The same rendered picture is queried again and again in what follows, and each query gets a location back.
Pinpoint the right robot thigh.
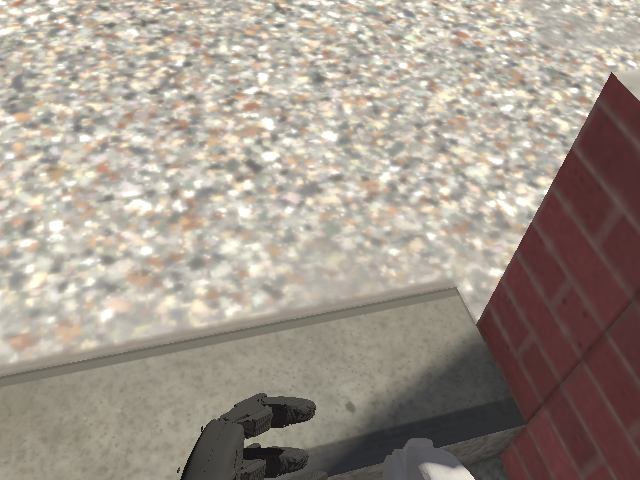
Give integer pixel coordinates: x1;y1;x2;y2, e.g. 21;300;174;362
383;446;475;480

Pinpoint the robot left hand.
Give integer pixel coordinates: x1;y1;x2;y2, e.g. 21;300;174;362
177;393;328;480

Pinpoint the right robot shin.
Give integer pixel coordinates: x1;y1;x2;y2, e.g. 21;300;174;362
402;438;434;453

